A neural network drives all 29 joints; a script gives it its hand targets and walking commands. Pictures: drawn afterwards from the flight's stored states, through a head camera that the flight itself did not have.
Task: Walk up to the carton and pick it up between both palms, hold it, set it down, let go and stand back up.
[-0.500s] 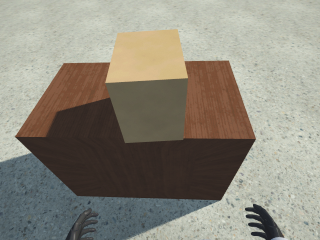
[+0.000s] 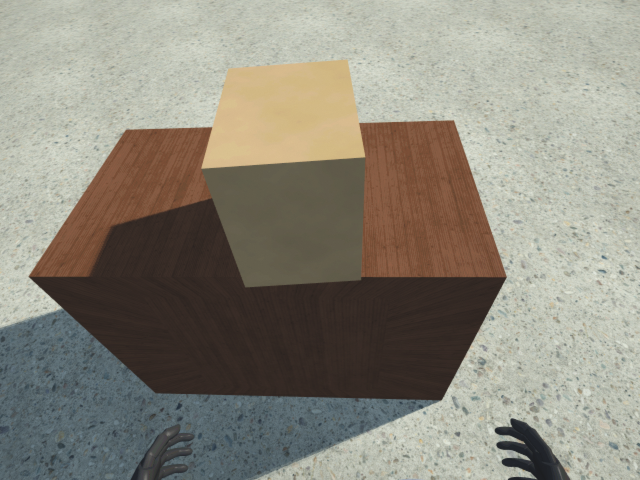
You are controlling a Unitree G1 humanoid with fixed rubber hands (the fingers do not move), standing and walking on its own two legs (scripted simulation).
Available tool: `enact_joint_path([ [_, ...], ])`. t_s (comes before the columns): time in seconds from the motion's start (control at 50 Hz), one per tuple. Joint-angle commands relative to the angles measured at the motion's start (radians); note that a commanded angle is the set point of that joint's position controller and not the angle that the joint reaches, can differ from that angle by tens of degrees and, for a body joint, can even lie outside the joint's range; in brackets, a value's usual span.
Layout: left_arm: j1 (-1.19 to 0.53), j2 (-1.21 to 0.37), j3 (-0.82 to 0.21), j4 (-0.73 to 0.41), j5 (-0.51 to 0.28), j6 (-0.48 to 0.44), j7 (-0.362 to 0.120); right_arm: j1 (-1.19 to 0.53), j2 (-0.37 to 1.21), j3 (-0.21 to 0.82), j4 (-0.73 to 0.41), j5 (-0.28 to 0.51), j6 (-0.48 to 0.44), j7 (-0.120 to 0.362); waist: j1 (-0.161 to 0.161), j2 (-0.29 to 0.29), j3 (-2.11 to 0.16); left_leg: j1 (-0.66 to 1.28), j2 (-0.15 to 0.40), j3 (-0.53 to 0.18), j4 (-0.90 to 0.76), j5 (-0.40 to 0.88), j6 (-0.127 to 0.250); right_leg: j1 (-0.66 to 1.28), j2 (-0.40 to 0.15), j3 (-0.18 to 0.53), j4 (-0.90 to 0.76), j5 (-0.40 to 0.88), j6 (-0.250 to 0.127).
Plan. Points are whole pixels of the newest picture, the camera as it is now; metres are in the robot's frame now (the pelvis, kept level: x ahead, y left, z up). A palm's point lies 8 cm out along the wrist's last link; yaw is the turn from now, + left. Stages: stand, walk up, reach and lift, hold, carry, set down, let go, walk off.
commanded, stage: stand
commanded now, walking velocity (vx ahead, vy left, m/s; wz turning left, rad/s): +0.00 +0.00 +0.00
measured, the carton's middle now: (295, 175) +0.59 +0.07 +0.03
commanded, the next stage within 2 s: walk up in 0.66 s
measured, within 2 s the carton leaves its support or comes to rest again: neither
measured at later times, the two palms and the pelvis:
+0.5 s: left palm out of the picture +0.12 +0.25 -0.09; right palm out of the picture +0.11 -0.26 -0.10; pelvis +0.00 -0.01 +0.00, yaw +0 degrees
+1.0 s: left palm out of the picture +0.09 +0.27 -0.09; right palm out of the picture +0.10 -0.26 -0.10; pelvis +0.00 +0.01 +0.01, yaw +0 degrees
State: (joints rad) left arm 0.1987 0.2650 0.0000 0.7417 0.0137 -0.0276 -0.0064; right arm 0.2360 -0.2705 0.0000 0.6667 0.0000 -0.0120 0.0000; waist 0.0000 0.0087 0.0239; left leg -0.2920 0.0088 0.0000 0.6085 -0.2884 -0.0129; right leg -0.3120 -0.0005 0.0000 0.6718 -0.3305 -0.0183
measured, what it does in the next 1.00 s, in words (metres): stands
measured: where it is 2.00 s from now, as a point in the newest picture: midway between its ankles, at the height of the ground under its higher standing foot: outside the picture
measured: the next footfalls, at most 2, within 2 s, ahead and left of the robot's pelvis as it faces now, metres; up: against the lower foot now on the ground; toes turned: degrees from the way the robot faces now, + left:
left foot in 1.26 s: +0.20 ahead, +0.21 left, +0.01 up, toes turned +5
right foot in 1.98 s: +0.16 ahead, +0.05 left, +0.00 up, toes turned +7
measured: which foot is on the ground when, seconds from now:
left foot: down 0.00-0.90, up 0.92-1.00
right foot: down 0.00-1.00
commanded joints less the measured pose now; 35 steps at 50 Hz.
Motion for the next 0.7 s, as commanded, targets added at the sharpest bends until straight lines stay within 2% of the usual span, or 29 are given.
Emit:
enact_joint_path([
  [0.0, -0.094, 0.235, 0.074, -0.079, -0.022, -0.035, 0.004, -0.053, -0.234, -0.068, -0.030, 0.006, -0.040, 0.000, -0.017, -0.053, -0.061, 0.118, 0.082, -0.069, -0.100, 0.122, 0.042, 0.030, -0.141, 0.167, -0.265, 0.146, -0.034],
  [0.02, -0.081, 0.233, 0.075, -0.077, -0.014, -0.033, 0.006, -0.039, -0.225, -0.064, -0.025, 0.005, -0.037, 0.005, -0.008, -0.072, -0.052, 0.116, 0.094, -0.077, -0.108, 0.117, 0.042, 0.030, -0.134, 0.150, -0.265, 0.141, -0.033],
  [0.04, -0.079, 0.240, 0.072, -0.072, -0.014, -0.036, 0.006, -0.036, -0.239, -0.066, -0.013, 0.008, -0.033, 0.002, -0.014, -0.057, -0.037, 0.116, 0.088, -0.074, -0.112, 0.107, 0.039, 0.019, -0.140, 0.169, -0.277, 0.123, -0.037],
  [0.06, -0.070, 0.256, 0.083, -0.074, -0.014, -0.032, 0.005, -0.061, -0.226, -0.065, -0.017, -0.002, -0.032, -0.002, -0.002, -0.064, -0.010, 0.099, 0.090, -0.064, -0.108, 0.106, 0.042, 0.010, -0.146, 0.182, -0.294, 0.114, -0.036],
  [0.08, -0.091, 0.258, 0.081, -0.071, -0.010, -0.035, 0.004, -0.044, -0.221, -0.063, -0.014, 0.004, -0.031, -0.002, -0.012, -0.092, -0.026, 0.117, 0.090, -0.074, -0.111, 0.100, 0.039, 0.006, -0.144, 0.181, -0.291, 0.092, -0.038],
  [0.1, -0.086, 0.249, 0.081, -0.074, -0.010, -0.031, 0.003, -0.047, -0.226, -0.061, -0.019, 0.000, -0.038, -0.002, -0.007, -0.063, -0.026, 0.107, 0.090, -0.072, -0.111, 0.097, 0.044, 0.009, -0.139, 0.175, -0.296, 0.105, -0.038],
  [0.14, -0.094, 0.234, 0.077, -0.071, -0.010, -0.033, 0.004, -0.050, -0.228, -0.062, -0.011, 0.007, -0.039, -0.004, -0.014, -0.094, -0.044, 0.126, 0.091, -0.066, -0.109, 0.116, 0.040, 0.005, -0.140, 0.168, -0.294, 0.133, -0.034],
  [0.16, -0.084, 0.257, 0.084, -0.070, -0.017, -0.034, 0.008, -0.050, -0.222, -0.062, -0.011, 0.002, -0.036, -0.002, -0.012, -0.092, -0.028, 0.115, 0.091, -0.071, -0.117, 0.125, 0.038, 0.016, -0.129, 0.156, -0.282, 0.139, -0.031],
  [0.2, -0.082, 0.231, 0.073, -0.064, -0.015, -0.036, 0.002, -0.041, -0.241, -0.071, 0.007, 0.003, -0.038, -0.002, -0.018, -0.067, -0.044, 0.135, 0.088, -0.073, -0.108, 0.111, 0.044, -0.001, -0.146, 0.180, -0.296, 0.108, -0.031],
  [0.22, -0.087, 0.238, 0.076, -0.060, -0.011, -0.038, 0.000, -0.035, -0.234, -0.071, 0.012, 0.003, -0.041, 0.002, -0.020, -0.059, -0.070, 0.143, 0.091, -0.069, -0.123, 0.118, 0.037, 0.024, -0.138, 0.157, -0.283, 0.111, -0.026],
  [0.24, -0.083, 0.256, 0.081, -0.058, -0.012, -0.038, 0.003, -0.052, -0.226, -0.061, 0.008, 0.002, -0.036, 0.005, -0.006, -0.074, -0.029, 0.115, 0.089, -0.069, -0.127, 0.122, 0.037, 0.019, -0.137, 0.167, -0.293, 0.098, -0.030],
  [0.28, -0.086, 0.237, 0.073, -0.059, -0.015, -0.033, 0.007, -0.035, -0.221, -0.057, 0.021, 0.004, -0.037, 0.000, -0.008, -0.097, -0.036, 0.124, 0.099, -0.085, -0.125, 0.114, 0.045, 0.029, -0.140, 0.164, -0.303, 0.124, -0.029],
  [0.3, -0.085, 0.237, 0.071, -0.065, -0.022, -0.033, 0.005, -0.063, -0.248, -0.063, 0.016, 0.006, -0.038, -0.001, 0.001, -0.084, -0.035, 0.124, 0.098, -0.081, -0.129, 0.130, 0.045, 0.022, -0.135, 0.154, -0.294, 0.127, -0.024],
  [0.32, -0.068, 0.233, 0.069, -0.059, -0.011, -0.036, 0.004, -0.068, -0.242, -0.062, 0.015, 0.006, -0.037, -0.001, 0.004, -0.044, -0.065, 0.139, 0.096, -0.079, -0.122, 0.136, 0.044, 0.045, -0.146, 0.179, -0.297, 0.141, -0.034],
  [0.34, -0.078, 0.244, 0.076, -0.051, -0.009, -0.037, 0.004, -0.053, -0.236, -0.062, 0.026, 0.004, -0.034, -0.004, -0.006, -0.075, -0.059, 0.123, 0.094, -0.073, -0.121, 0.132, 0.042, 0.048, -0.144, 0.160, -0.289, 0.156, -0.025],
  [0.36, -0.071, 0.236, 0.069, -0.055, -0.016, -0.038, 0.006, -0.054, -0.237, -0.060, 0.026, 0.002, -0.033, -0.003, 0.003, -0.093, -0.054, 0.129, 0.093, -0.070, -0.141, 0.133, 0.039, 0.049, -0.147, 0.160, -0.289, 0.168, -0.032],
  [0.38, -0.061, 0.239, 0.070, -0.040, -0.016, -0.037, 0.006, -0.048, -0.240, -0.062, 0.028, 0.007, -0.038, -0.002, -0.008, -0.075, -0.086, 0.153, 0.089, -0.066, -0.119, 0.133, 0.035, 0.043, -0.152, 0.179, -0.308, 0.160, -0.034],
  [0.4, -0.074, 0.261, 0.079, -0.036, -0.011, -0.037, 0.008, -0.029, -0.240, -0.059, 0.043, 0.005, -0.035, -0.004, -0.012, -0.081, -0.058, 0.150, 0.093, -0.072, -0.129, 0.126, 0.034, 0.032, -0.145, 0.174, -0.315, 0.140, -0.033],
  [0.44, -0.091, 0.259, 0.084, -0.044, -0.018, -0.035, 0.010, -0.047, -0.227, -0.059, 0.041, 0.002, -0.039, -0.004, -0.007, -0.109, -0.054, 0.132, 0.096, -0.073, -0.138, 0.145, 0.039, 0.043, -0.138, 0.155, -0.295, 0.193, -0.023],
  [0.46, -0.102, 0.254, 0.079, -0.043, -0.012, -0.036, 0.012, -0.039, -0.230, -0.055, 0.035, 0.009, -0.037, -0.005, -0.012, -0.094, -0.041, 0.131, 0.094, -0.066, -0.139, 0.164, 0.032, 0.037, -0.137, 0.159, -0.294, 0.201, -0.022],
  [0.48, -0.059, 0.240, 0.077, -0.028, -0.022, -0.038, 0.008, -0.042, -0.258, -0.064, 0.058, 0.002, -0.035, -0.004, -0.003, -0.047, -0.062, 0.139, 0.105, -0.081, -0.130, 0.153, 0.046, 0.045, -0.144, 0.169, -0.292, 0.203, -0.026],
  [0.5, -0.072, 0.242, 0.074, -0.034, -0.019, -0.034, 0.009, -0.032, -0.228, -0.057, 0.051, 0.010, -0.036, 0.000, -0.014, -0.086, -0.059, 0.138, 0.097, -0.070, -0.133, 0.143, 0.035, 0.038, -0.143, 0.166, -0.301, 0.177, -0.030],
  [0.54, -0.068, 0.245, 0.074, -0.033, -0.019, -0.039, 0.009, -0.045, -0.228, -0.052, 0.050, 0.006, -0.039, 0.000, -0.009, -0.050, -0.083, 0.143, 0.099, -0.074, -0.141, 0.135, 0.044, 0.063, -0.139, 0.162, -0.291, 0.175, -0.026],
  [0.58, -0.074, 0.238, 0.073, -0.029, -0.017, -0.035, 0.006, -0.050, -0.236, -0.056, 0.054, 0.011, -0.041, -0.003, 0.001, -0.079, -0.082, 0.150, 0.099, -0.082, -0.152, 0.141, 0.037, 0.056, -0.143, 0.162, -0.301, 0.157, -0.024],
  [0.62, -0.061, 0.239, 0.071, -0.012, -0.018, -0.037, 0.005, -0.051, -0.250, -0.055, 0.071, 0.009, -0.037, -0.001, -0.004, -0.067, -0.060, 0.129, 0.104, -0.075, -0.160, 0.142, 0.041, 0.055, -0.139, 0.153, -0.299, 0.167, -0.022],
  [0.64, -0.072, 0.227, 0.066, -0.016, -0.014, -0.035, 0.007, -0.050, -0.237, -0.053, 0.071, 0.012, -0.035, -0.004, -0.006, -0.080, -0.066, 0.132, 0.112, -0.086, -0.152, 0.137, 0.050, 0.061, -0.143, 0.161, -0.303, 0.174, -0.026],
  [0.68, -0.091, 0.232, 0.068, -0.007, -0.019, -0.028, 0.013, -0.064, -0.230, -0.054, 0.064, 0.007, -0.045, -0.003, -0.008, -0.076, -0.092, 0.155, 0.106, -0.083, -0.153, 0.142, 0.044, 0.048, -0.149, 0.164, -0.320, 0.155, -0.028],
])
